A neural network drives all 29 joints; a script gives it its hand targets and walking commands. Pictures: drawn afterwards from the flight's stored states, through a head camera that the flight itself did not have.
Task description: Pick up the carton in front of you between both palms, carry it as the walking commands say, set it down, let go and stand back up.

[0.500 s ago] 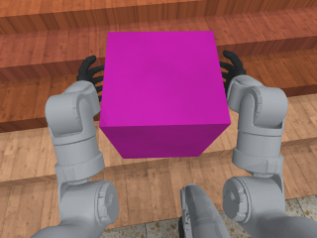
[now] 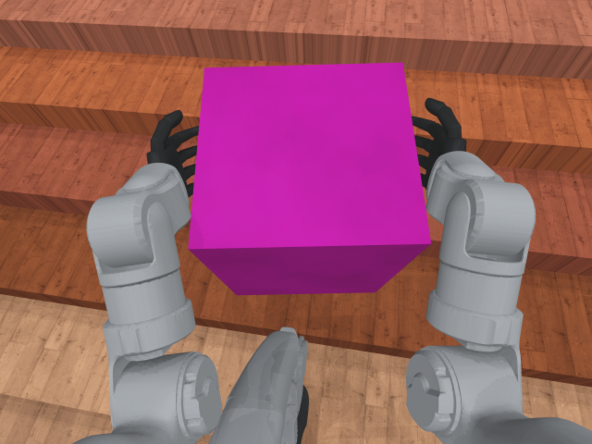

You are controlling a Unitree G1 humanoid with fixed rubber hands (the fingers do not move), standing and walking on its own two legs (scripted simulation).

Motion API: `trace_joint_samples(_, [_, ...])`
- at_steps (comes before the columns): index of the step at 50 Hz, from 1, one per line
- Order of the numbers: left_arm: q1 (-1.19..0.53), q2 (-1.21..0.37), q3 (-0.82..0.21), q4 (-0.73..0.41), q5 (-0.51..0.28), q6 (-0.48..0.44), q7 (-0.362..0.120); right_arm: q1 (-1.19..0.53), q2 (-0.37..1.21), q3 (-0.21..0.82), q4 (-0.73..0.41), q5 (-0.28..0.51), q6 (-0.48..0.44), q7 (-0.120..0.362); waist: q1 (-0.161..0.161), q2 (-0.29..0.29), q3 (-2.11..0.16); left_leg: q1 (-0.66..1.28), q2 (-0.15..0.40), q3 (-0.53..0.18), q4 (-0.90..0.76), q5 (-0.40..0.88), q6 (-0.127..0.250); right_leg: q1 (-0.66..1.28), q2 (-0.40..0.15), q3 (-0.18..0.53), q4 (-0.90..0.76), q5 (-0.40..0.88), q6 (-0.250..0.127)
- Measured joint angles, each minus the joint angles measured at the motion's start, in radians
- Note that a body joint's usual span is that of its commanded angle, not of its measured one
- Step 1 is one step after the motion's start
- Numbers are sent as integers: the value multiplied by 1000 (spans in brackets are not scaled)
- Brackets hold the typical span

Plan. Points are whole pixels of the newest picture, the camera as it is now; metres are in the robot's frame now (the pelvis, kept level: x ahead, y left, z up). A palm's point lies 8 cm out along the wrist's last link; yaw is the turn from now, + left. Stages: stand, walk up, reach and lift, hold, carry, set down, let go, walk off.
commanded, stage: carry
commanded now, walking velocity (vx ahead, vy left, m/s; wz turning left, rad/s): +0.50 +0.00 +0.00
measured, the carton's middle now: (304, 199) +0.39 +0.07 +0.06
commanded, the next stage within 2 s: none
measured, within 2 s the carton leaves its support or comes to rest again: neither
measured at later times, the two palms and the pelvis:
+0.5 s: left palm out of the picture +0.72 +0.03 +0.28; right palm out of the picture +0.68 -0.26 +0.29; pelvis +0.32 -0.07 +0.11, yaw -4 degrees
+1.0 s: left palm out of the picture +0.79 +0.04 +0.38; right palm out of the picture +0.79 -0.26 +0.38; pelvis +0.42 -0.11 +0.20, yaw +0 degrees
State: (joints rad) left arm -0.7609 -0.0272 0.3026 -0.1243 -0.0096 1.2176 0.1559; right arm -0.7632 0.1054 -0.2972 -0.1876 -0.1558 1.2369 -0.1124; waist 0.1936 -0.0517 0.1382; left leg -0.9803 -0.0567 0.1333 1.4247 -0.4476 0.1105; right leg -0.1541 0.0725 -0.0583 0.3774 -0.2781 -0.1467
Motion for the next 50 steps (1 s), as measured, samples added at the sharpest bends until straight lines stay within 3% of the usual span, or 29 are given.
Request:
trace_joint_samples(2, [-30, 24, 0, 63, -11, 1, 0, -18, -10, 8, 47, -14, 3, 1, -24, 12, -52, 39, -15, 34, -226, 56, 16, 54, 2, -8, -15, 40, -5])
trace_joint_samples(4, [-40, 54, 1, 121, -19, 19, -2, -32, -15, 23, 115, -18, 11, 7, -74, 22, -100, 176, -29, 66, -468, 151, 33, 40, -1, -28, 113, 121, 6])
trace_joint_samples(5, [-54, 73, 0, 148, -17, 32, -10, -46, -18, 34, 148, -22, 16, 5, -117, 3, -106, 236, -46, 83, -513, 145, 42, -21, -24, -16, 309, 186, 37])
trace_joint_samples(6, [-69, 87, -2, 179, -9, 38, -19, -65, -27, 49, 181, -22, 23, -3, -158, -2, -112, 276, -57, 96, -528, 142, 56, -120, -21, 36, 599, 146, 78])
trace_joint_samples(7, [-78, 91, -1, 205, 3, 43, -28, -78, -40, 60, 213, -16, 32, -9, -197, 12, -121, 321, -64, 89, -553, 138, 83, -221, 0, 83, 883, 90, 96])
trace_joint_samples(8, [-82, 88, 0, 224, 16, 54, -35, -81, -56, 67, 234, 4, 45, -15, -238, 35, -132, 369, -66, 75, -599, 173, 104, -304, 21, 109, 1100, 55, 92])
trace_joint_samples(10, [-92, 64, 0, 243, 57, 84, -43, -72, -96, 75, 254, 61, 75, -27, -299, 66, -144, 464, -62, 50, -681, 187, 75, -438, 24, 138, 1326, 28, 66])
trace_joint_samples(13, [-118, 36, 21, 258, 117, 129, -50, -100, -143, 83, 316, 141, 98, -49, -362, 96, -145, 595, -30, 20, -801, 158, 26, -600, -13, 133, 1336, -32, 59])
trace_joint_samples(17, [-170, 41, 69, 309, 151, 147, -69, -186, -164, 84, 441, 175, 86, -66, -404, 83, -156, 714, 17, -5, -916, 152, -5, -773, -76, 61, 1275, -108, 68])
trace_joint_samples(19, [-184, 44, 84, 331, 159, 148, -70, -218, -165, 77, 495, 173, 75, -66, -405, 69, -168, 763, 36, -21, -955, 139, -25, -846, -102, 34, 1286, -141, 69])
trace_joint_samples(21, [-184, 45, 87, 342, 163, 148, -70, -232, -162, 66, 528, 170, 64, -66, -383, 61, -175, 818, 60, -32, -1001, 127, -50, -873, -124, 3, 1170, -150, 69])
trace_joint_samples(23, [-174, 49, 76, 340, 159, 150, -70, -230, -152, 52, 534, 158, 63, -63, -339, 64, -182, 868, 93, -33, -1046, 127, -73, -823, -122, -41, 909, -133, 58])
trace_joint_samples(25, [-160, 49, 44, 336, 144, 149, -61, -213, -146, 32, 509, 137, 72, -51, -273, 66, -178, 880, 127, -27, -992, 126, -88, -710, -97, -76, 666, 13, 45])
trace_joint_samples(26, [-153, 42, 24, 328, 135, 140, -55, -204, -151, 20, 485, 130, 76, -44, -232, 86, -158, 845, 159, -38, -875, 156, -95, -676, -79, -99, 637, 58, 47])
trace_joint_samples(27, [-151, 33, 0, 319, 130, 128, -42, -196, -157, 6, 456, 124, 78, -36, -192, 93, -130, 775, 153, -92, -682, 144, -108, -652, -70, -112, 624, 55, 42])
trace_joint_samples(29, [-135, 19, -24, 282, 108, 114, -22, -187, -157, -26, 406, 110, 81, -23, -132, 99, -73, 627, 88, -193, -290, 115, -103, -594, -59, -122, 558, 43, 29])
trace_joint_samples(31, [-102, 9, -29, 221, 81, 115, 0, -173, -132, -49, 342, 89, 96, -20, -97, 97, -31, 519, 40, -219, -68, 120, -84, -528, -52, -126, 453, 66, 26])
trace_joint_samples(33, [-82, 3, -18, 153, 58, 120, 13, -159, -102, -64, 262, 70, 111, -19, -78, 83, 3, 443, 18, -211, 15, 126, -70, -467, -52, -129, 346, 105, 26])
trace_joint_samples(38, [-107, -4, 7, 27, 34, 108, 20, -158, -63, -72, 86, 48, 112, -11, -68, 58, 39, 327, 20, -173, -6, 62, -68, -361, -60, -140, 175, 160, 13])
trace_joint_samples(41, [-128, 1, 15, 21, 34, 104, 16, -153, -63, -58, 57, 39, 105, -4, -80, 54, 7, 347, 38, -140, -255, -40, -78, -326, -67, -139, 132, 162, 16])
trace_joint_samples(43, [-142, 8, 15, 54, 43, 111, 9, -149, -71, -46, 78, 34, 108, -1, -95, 53, -32, 402, 42, -113, -471, -27, -72, -313, -70, -136, 127, 153, 21])
trace_joint_samples(46, [-161, 27, 3, 148, 61, 124, -5, -148, -93, -29, 159, 35, 117, -1, -130, 60, -98, 535, 48, -74, -795, 162, -56, -304, -68, -135, 168, 114, 34])
trace_joint_samples(47, [-164, 35, -5, 186, 67, 125, -10, -146, -98, -25, 195, 35, 117, -1, -147, 53, -115, 566, 46, -67, -847, 242, -59, -300, -74, -133, 191, 94, 40])
trace_joint_samples(50, [-131, 43, -20, 293, 84, 130, -25, -115, -101, -11, 311, 35, 113, -1, -181, 37, -171, 610, 36, -56, -847, 212, -58, -255, -82, -120, 187, 73, 62])
